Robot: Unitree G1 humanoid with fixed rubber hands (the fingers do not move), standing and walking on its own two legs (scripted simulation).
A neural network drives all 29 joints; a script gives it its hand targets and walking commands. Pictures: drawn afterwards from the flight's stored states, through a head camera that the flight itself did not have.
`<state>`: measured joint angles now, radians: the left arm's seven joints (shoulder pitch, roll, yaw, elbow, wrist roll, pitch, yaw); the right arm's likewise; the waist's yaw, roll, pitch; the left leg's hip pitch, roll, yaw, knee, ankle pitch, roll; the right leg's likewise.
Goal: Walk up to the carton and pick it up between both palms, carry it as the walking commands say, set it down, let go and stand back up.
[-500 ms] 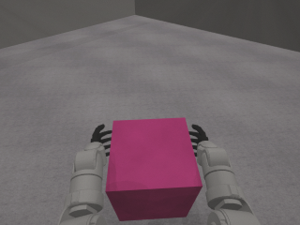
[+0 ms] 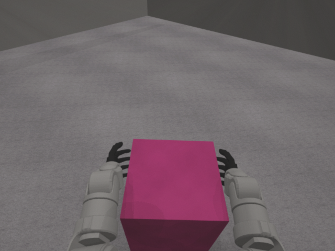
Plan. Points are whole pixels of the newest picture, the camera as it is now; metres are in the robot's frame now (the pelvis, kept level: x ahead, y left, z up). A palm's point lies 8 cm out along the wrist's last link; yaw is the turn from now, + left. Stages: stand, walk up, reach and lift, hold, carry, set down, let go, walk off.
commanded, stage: reach and lift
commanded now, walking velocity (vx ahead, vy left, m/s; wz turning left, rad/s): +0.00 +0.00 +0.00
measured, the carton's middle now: (171, 198) +0.28 +0.02 -0.03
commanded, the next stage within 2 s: hold in 0.94 s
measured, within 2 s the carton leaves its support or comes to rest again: neither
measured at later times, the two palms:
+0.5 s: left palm (115, 172) +0.29 +0.16 +0.06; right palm (236, 180) +0.30 -0.14 +0.05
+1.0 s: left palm (115, 175) +0.28 +0.15 +0.06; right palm (237, 185) +0.29 -0.14 +0.05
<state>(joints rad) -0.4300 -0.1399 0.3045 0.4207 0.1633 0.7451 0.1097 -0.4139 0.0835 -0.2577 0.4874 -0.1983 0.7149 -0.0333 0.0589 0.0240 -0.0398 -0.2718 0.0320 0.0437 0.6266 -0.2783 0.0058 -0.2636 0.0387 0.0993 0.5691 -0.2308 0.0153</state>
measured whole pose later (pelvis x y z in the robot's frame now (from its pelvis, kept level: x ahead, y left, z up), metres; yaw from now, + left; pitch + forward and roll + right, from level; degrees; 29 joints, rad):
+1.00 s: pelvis -0.01 +0.00 +0.00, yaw +0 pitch -6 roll -1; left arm -0.40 -0.14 0.30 0.42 0.16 0.73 0.09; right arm -0.37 0.10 -0.26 0.44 -0.20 0.74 -0.05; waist 0.04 0.02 -0.04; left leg -0.25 0.03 0.04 0.63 -0.26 0.01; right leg -0.25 0.04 0.10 0.58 -0.22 0.02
